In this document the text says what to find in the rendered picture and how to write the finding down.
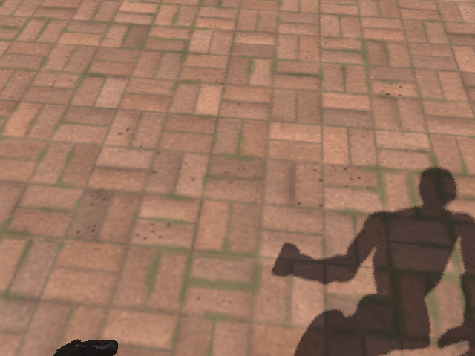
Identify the left robot hand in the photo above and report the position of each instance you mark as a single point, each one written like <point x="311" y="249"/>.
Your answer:
<point x="88" y="348"/>

